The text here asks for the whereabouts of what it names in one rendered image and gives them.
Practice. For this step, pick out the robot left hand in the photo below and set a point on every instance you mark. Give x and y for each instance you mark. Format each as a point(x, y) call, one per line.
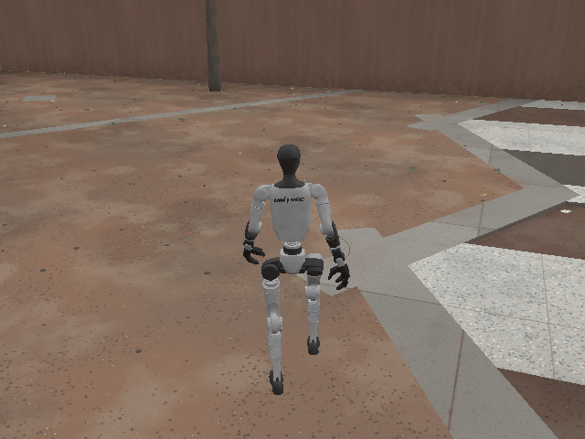
point(255, 250)

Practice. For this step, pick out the right robot upper arm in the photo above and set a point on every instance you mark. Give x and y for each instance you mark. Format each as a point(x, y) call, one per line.
point(323, 207)

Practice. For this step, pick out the right robot shin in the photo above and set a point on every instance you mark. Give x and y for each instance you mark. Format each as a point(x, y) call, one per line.
point(313, 312)

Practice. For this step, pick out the right robot forearm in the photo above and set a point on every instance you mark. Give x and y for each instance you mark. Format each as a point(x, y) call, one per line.
point(335, 247)

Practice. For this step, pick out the left robot upper arm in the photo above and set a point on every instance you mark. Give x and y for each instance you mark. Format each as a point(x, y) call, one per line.
point(257, 207)

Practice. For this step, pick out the left robot forearm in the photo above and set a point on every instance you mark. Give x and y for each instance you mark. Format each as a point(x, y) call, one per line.
point(249, 238)

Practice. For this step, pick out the humanoid robot head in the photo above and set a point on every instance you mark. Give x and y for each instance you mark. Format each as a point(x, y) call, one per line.
point(289, 159)

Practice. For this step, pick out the robot right hand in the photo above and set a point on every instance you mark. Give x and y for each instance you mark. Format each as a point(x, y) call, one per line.
point(343, 277)

